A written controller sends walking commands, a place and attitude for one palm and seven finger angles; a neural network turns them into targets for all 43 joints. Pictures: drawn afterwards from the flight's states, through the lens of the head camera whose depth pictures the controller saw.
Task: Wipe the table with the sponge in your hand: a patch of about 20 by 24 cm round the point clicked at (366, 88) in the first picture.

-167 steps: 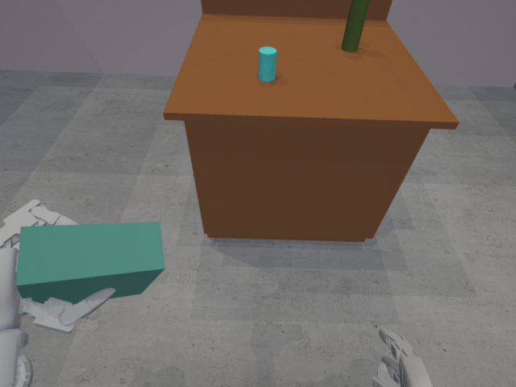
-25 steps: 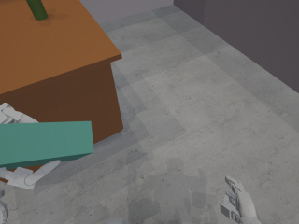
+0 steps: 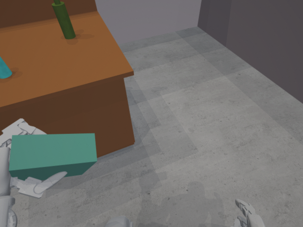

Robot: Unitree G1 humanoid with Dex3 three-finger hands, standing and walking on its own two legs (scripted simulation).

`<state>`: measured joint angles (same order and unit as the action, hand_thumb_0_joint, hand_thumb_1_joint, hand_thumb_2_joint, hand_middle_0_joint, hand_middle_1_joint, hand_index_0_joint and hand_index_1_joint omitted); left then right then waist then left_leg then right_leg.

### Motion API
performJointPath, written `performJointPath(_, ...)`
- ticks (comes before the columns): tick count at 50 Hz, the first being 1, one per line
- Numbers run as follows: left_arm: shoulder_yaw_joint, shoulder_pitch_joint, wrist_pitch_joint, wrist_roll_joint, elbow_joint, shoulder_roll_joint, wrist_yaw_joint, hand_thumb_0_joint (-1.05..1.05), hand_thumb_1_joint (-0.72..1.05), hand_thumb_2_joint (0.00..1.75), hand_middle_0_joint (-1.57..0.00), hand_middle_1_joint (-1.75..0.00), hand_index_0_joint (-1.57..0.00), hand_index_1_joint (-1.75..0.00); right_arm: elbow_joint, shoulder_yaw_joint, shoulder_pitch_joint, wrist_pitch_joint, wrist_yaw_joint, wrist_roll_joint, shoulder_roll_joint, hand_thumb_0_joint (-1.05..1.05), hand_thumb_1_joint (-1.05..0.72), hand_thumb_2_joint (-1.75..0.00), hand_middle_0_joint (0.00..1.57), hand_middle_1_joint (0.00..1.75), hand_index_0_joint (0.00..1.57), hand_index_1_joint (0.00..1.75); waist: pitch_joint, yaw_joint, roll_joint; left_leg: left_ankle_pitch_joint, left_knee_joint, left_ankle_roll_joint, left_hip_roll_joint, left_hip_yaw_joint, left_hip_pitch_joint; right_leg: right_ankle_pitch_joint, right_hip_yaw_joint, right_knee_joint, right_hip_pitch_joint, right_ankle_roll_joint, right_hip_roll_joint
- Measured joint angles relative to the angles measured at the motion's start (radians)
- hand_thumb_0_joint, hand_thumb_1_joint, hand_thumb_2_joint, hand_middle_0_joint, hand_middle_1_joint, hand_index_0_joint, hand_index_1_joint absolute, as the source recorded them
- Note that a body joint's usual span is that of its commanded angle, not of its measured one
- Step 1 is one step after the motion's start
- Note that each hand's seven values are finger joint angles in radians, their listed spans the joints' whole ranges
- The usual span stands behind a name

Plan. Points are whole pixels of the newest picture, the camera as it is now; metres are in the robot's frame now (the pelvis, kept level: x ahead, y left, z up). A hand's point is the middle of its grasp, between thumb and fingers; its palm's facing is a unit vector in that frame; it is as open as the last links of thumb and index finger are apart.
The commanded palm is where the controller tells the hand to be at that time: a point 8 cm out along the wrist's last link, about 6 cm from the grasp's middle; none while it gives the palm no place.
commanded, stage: take the last steps up to it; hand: left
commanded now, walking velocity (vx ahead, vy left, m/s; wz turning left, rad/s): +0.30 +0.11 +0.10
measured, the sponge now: (66, 157) +0.23 +0.19 +0.14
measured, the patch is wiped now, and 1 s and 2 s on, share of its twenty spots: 0.00 0.00 0.00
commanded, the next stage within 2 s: come to a stop and stand still in 1.84 s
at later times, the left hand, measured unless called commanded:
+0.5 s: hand (21, 138) +0.25 +0.28 +0.17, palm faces +0.43 -0.78 -0.46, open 9.7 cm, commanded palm +0.20 +0.32 +0.17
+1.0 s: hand (33, 94) +0.37 +0.31 +0.18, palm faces +0.39 -0.82 -0.42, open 9.7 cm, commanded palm +0.31 +0.35 +0.17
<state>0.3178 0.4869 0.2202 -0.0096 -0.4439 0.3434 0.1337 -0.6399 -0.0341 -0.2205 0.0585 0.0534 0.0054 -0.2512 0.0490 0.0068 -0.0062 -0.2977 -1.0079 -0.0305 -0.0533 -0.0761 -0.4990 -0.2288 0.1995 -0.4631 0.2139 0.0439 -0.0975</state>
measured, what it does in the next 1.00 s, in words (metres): walks ahead: left foot, then right foot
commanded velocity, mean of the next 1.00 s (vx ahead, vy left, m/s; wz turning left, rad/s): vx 0.30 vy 0.06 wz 0.01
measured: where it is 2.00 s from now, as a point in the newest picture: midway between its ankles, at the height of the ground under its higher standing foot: (150, 209)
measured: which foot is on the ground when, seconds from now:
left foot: up 0.00-0.18, down 0.20-0.50, up 0.52-0.76, down 0.78-1.00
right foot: down 0.00-0.20, up 0.22-0.46, down 0.48-0.78, up 0.80-1.00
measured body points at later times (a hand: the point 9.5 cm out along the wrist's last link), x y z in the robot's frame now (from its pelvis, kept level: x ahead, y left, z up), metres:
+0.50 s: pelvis +0.05 +0.03 -0.02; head +0.06 +0.02 +0.43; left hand +0.22 +0.32 +0.19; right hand +0.21 -0.15 -0.12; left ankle +0.04 +0.16 -0.74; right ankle +0.09 -0.07 -0.75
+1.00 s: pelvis +0.15 +0.07 -0.01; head +0.17 +0.08 +0.44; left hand +0.35 +0.35 +0.20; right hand +0.32 -0.15 -0.09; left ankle +0.15 +0.18 -0.74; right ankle +0.17 -0.05 -0.69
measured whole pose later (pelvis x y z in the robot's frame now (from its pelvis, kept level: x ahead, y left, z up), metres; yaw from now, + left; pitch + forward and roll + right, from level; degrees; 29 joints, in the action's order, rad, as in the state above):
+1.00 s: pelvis +0.15 +0.07 -0.01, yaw +0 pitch +0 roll -1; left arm 0.39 0.47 0.24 -0.02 -0.52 0.39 0.15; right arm -0.60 0.01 -0.21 0.13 0.04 0.00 -0.15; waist 0.03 0.02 -0.01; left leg -0.27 -0.50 0.01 -0.08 -0.15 -0.23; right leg -0.39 0.11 -0.96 0.48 -0.02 -0.06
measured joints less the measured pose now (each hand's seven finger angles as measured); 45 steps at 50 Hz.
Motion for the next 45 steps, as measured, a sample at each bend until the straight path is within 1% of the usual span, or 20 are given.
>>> performJointPath(5,0.016,0.021,0.016,-0.005,-0.056,0.023,0.016,-0.01,-0.46,0.99,-0.8,-1.33,-0.8,-1.32,0.028,-0.021,-0.028,0.014,0.005,0.0,-0.016,0.01,-0.9,-0.9,0.2,0.3,0.2,0.3,-0.016,-0.011,-0.02,-0.03,0.251,0.02,-0.01,-0.032,0.098,-0.007,0.004,-0.007,0.004,-0.015,-0.019)
performJointPath(9,0.021,-0.01,0.014,-0.008,-0.059,0.011,0.033,-0.01,-0.46,0.99,-0.8,-1.33,-0.8,-1.32,0.036,-0.018,-0.041,0.018,0.015,-0.003,-0.015,0.01,-0.9,-0.9,0.19,0.3,0.2,0.3,-0.036,-0.027,-0.022,-0.038,0.434,0.036,-0.003,-0.058,0.22,-0.05,-0.001,-0.073,0.017,-0.038,-0.029)
performJointPath(10,0.022,-0.024,0.013,-0.01,-0.058,0.006,0.037,-0.01,-0.46,0.99,-0.8,-1.33,-0.8,-1.32,0.043,-0.016,-0.043,0.02,0.019,-0.005,-0.016,0.01,-0.9,-0.9,0.19,0.3,0.2,0.3,-0.041,-0.029,-0.014,-0.026,0.482,0.044,-0.004,-0.053,0.248,-0.075,-0.004,-0.113,0.032,-0.043,-0.026)
performJointPath(11,0.025,-0.046,0.013,-0.011,-0.051,0.004,0.04,-0.01,-0.46,0.99,-0.8,-1.33,-0.8,-1.32,0.046,-0.014,-0.035,0.023,0.022,-0.007,-0.008,0.01,-0.9,-0.9,0.19,0.3,0.2,0.3,-0.035,-0.027,-0.015,0.052,0.48,0.047,-0.004,-0.052,0.246,-0.131,-0.022,-0.174,0.052,-0.048,-0.023)
performJointPath(13,0.033,-0.087,0.02,-0.004,-0.01,0.008,0.04,-0.01,-0.46,0.99,-0.8,-1.33,-0.8,-1.32,0.035,-0.003,-0.015,0.031,0.022,-0.01,0.031,0.01,-0.9,-0.9,0.19,0.3,0.2,0.3,-0.025,-0.021,-0.031,0.044,0.427,0.046,0.004,-0.056,0.236,-0.251,-0.087,-0.36,0.117,-0.049,-0.005)
performJointPath(15,0.038,-0.103,0.013,0.003,0.022,0.019,0.03,-0.01,-0.46,0.99,-0.8,-1.33,-0.8,-1.32,0.023,0.016,-0.01,0.043,0.013,-0.01,0.07,0.01,-0.9,-0.9,0.19,0.3,0.2,0.3,-0.031,-0.005,-0.031,0.012,0.42,0.049,0.005,-0.044,0.237,-0.269,-0.114,-0.496,0.177,-0.056,0.016)
performJointPath(16,0.04,-0.099,0.009,0.005,0.024,0.023,0.026,-0.01,-0.46,0.99,-0.8,-1.33,-0.8,-1.32,0.019,0.026,-0.011,0.05,0.008,-0.01,0.087,0.01,-0.9,-0.9,0.19,0.3,0.2,0.3,-0.034,0.001,-0.028,0.008,0.427,0.049,0.004,-0.039,0.24,-0.258,-0.116,-0.521,0.197,-0.059,0.02)
performJointPath(19,0.039,-0.055,0.01,0.001,-0.012,0.022,0.017,-0.01,-0.46,0.99,-0.8,-1.33,-0.8,-1.32,0.012,0.056,-0.022,0.072,-0.007,-0.006,0.123,0.01,-0.9,-0.9,0.2,0.3,0.2,0.3,-0.036,0.003,-0.01,0.011,0.453,0.041,-0.004,-0.034,0.257,-0.214,-0.101,-0.452,0.21,-0.068,0.024)
performJointPath(24,0.04,-0.012,0.026,0.002,-0.047,0.039,0.011,-0.01,-0.46,0.99,-0.8,-1.33,-0.8,-1.32,0.002,0.081,-0.041,0.079,-0.011,-0.001,0.133,0.01,-0.9,-0.9,0.2,0.3,0.21,0.3,-0.027,-0.018,0.028,-0.036,0.407,0.019,-0.018,-0.025,0.258,-0.147,-0.054,-0.161,0.1,-0.068,0.048)
performJointPath(25,0.041,-0.022,0.028,0.005,-0.04,0.04,0.01,-0.01,-0.46,0.99,-0.8,-1.33,-0.8,-1.33,0.0,0.079,-0.039,0.074,-0.01,-0.001,0.125,0.01,-0.9,-0.9,0.2,0.3,0.21,0.3,-0.024,-0.023,0.041,-0.063,0.364,0.022,-0.024,-0.019,0.243,-0.079,-0.049,-0.133,0.091,-0.051,0.055)
performJointPath(27,0.03,-0.055,0.027,0.007,-0.01,0.027,0.007,-0.01,-0.46,0.99,-0.8,-1.33,-0.8,-1.33,-0.027,0.069,-0.02,0.056,-0.009,-0.003,0.101,0.01,-0.9,-0.9,0.2,0.3,0.21,0.3,-0.014,-0.026,0.064,-0.138,0.199,0.028,-0.018,0.007,0.182,-0.055,-0.036,-0.169,0.097,-0.015,0.057)
performJointPath(29,0.023,-0.076,0.021,0.002,0.022,0.007,0.001,-0.01,-0.46,0.99,-0.8,-1.33,-0.8,-1.33,-0.055,0.056,-0.001,0.035,-0.011,-0.006,0.076,0.01,-0.9,-0.9,0.2,0.3,0.21,0.3,-0.006,-0.033,0.059,-0.15,0.008,0.022,0.007,0.025,0.108,-0.074,-0.039,-0.167,0.084,-0.007,0.048)
performJointPath(31,0.024,-0.073,0.017,0.001,0.036,-0.011,-0.001,-0.01,-0.46,0.99,-0.8,-1.33,-0.8,-1.33,-0.062,0.048,0.013,0.021,-0.01,-0.006,0.054,0.01,-0.9,-0.9,0.2,0.3,0.21,0.3,0.0,-0.03,0.045,-0.126,-0.069,0.015,0.012,0.019,0.058,-0.069,-0.047,-0.129,0.059,-0.014,0.041)
performJointPath(33,0.026,-0.054,0.014,0.004,0.025,-0.017,0.001,-0.01,-0.46,0.99,-0.8,-1.33,-0.8,-1.33,-0.05,0.04,0.017,0.016,-0.006,-0.005,0.039,0.01,-0.9,-0.9,0.2,0.3,0.21,0.3,0.004,-0.022,0.02,-0.1,-0.005,0.014,0.003,0.0,0.046,-0.054,-0.055,-0.087,0.036,-0.023,0.032)
performJointPath(37,0.021,-0.016,0.014,0.007,-0.059,-0.004,0.014,-0.01,-0.46,0.99,-0.8,-1.33,-0.8,-1.33,0.004,0.018,0.007,0.028,0.006,0.002,0.013,0.01,-0.9,-0.9,0.2,0.3,0.21,0.3,0.013,-0.014,-0.027,-0.022,0.305,0.024,-0.008,-0.039,0.124,-0.068,-0.068,-0.071,0.005,-0.042,0.015)
performJointPath(39,0.022,-0.004,0.021,0.004,-0.104,0.007,0.022,-0.01,-0.46,0.99,-0.8,-1.33,-0.8,-1.33,0.038,0.004,-0.001,0.037,0.014,0.001,-0.007,0.01,-0.9,-0.9,0.2,0.3,0.21,0.3,0.01,-0.014,-0.02,0.033,0.45,0.032,-0.012,-0.05,0.193,-0.108,-0.075,-0.121,0.007,-0.057,0.021)
performJointPath(40,0.029,-0.012,0.025,0.002,-0.114,0.019,0.025,-0.01,-0.46,0.99,-0.8,-1.33,-0.8,-1.33,0.045,-0.005,0.005,0.039,0.019,-0.002,-0.005,0.01,-0.9,-0.9,0.2,0.3,0.2,0.3,0.014,-0.015,-0.032,0.055,0.441,0.04,-0.007,-0.059,0.197,-0.144,-0.091,-0.181,0.023,-0.054,0.015)
performJointPath(42,0.044,-0.044,0.035,0.0,-0.091,0.04,0.028,-0.01,-0.46,0.99,-0.8,-1.33,-0.8,-1.33,0.047,-0.013,0.021,0.041,0.023,-0.006,0.014,0.01,-0.9,-0.9,0.2,0.3,0.2,0.3,0.016,-0.015,-0.047,0.026,0.398,0.052,-0.003,-0.073,0.198,-0.266,-0.134,-0.379,0.089,-0.048,0.026)
performJointPath(44,0.058,-0.072,0.03,0.001,-0.059,0.053,0.025,-0.01,-0.46,0.99,-0.8,-1.33,-0.8,-1.33,0.044,-0.006,0.029,0.051,0.018,-0.009,0.039,0.01,-0.9,-0.9,0.19,0.3,0.2,0.3,0.006,-0.003,-0.039,0.01,0.407,0.056,-0.007,-0.069,0.21,-0.289,-0.141,-0.548,0.163,-0.049,0.044)
performJointPath(45,0.065,-0.077,0.025,0.0,-0.054,0.057,0.023,-0.01,-0.46,0.99,-0.8,-1.33,-0.8,-1.33,0.042,0.001,0.031,0.057,0.012,-0.01,0.051,0.01,-0.9,-0.9,0.19,0.3,0.2,0.3,0.0,0.001,-0.034,0.012,0.423,0.054,-0.011,-0.067,0.219,-0.278,-0.137,-0.594,0.196,-0.053,0.048)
